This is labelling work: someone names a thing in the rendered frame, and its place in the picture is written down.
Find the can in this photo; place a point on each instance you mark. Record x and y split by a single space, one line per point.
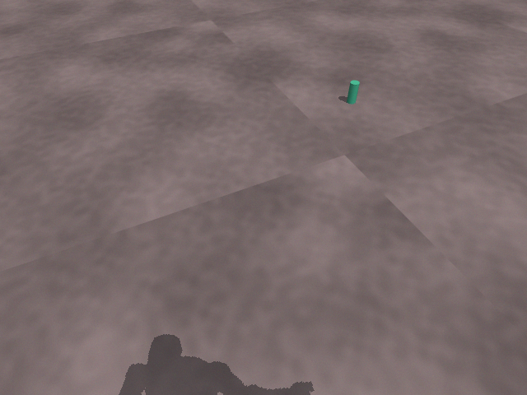
352 93

